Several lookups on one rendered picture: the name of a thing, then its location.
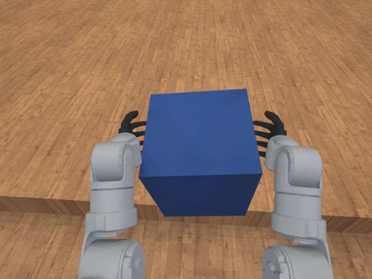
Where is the robot right hand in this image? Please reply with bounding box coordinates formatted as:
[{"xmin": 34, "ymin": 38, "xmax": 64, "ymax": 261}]
[{"xmin": 253, "ymin": 111, "xmax": 287, "ymax": 158}]

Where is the robot left hand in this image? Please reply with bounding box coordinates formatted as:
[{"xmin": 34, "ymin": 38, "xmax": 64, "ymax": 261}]
[{"xmin": 119, "ymin": 110, "xmax": 146, "ymax": 155}]

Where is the carton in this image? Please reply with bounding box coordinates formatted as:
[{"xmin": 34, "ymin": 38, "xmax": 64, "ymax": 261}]
[{"xmin": 138, "ymin": 89, "xmax": 263, "ymax": 217}]

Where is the left robot upper arm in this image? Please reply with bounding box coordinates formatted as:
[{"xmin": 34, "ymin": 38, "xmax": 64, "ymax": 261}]
[{"xmin": 78, "ymin": 239, "xmax": 145, "ymax": 279}]

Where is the right robot upper arm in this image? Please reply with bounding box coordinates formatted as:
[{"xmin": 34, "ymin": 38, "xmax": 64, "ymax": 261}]
[{"xmin": 262, "ymin": 244, "xmax": 333, "ymax": 279}]

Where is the robot right forearm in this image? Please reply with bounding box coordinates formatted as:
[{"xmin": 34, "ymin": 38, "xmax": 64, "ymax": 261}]
[{"xmin": 264, "ymin": 135, "xmax": 334, "ymax": 279}]

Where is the robot left forearm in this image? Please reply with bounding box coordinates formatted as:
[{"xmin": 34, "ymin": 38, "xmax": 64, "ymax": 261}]
[{"xmin": 78, "ymin": 133, "xmax": 142, "ymax": 277}]

